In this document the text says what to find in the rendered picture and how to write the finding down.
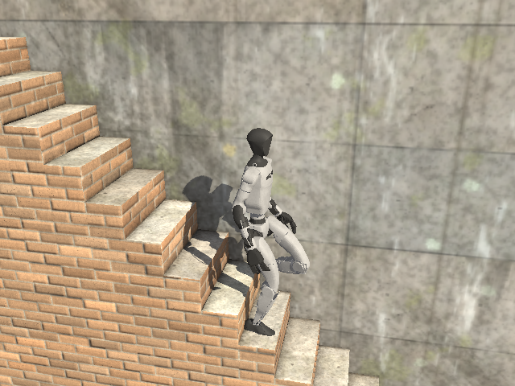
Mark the left robot forearm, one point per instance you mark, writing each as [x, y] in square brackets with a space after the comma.
[274, 208]

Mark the right robot hand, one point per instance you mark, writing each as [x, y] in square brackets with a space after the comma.
[254, 257]

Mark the right robot forearm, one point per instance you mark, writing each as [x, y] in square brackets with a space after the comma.
[238, 215]

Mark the left robot hand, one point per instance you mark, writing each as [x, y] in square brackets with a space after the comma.
[285, 219]

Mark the robot right upper arm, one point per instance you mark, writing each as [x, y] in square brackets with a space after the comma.
[248, 181]

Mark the robot left thigh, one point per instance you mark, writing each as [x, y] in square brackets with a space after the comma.
[286, 239]

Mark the robot right shin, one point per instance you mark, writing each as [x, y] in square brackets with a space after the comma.
[264, 303]

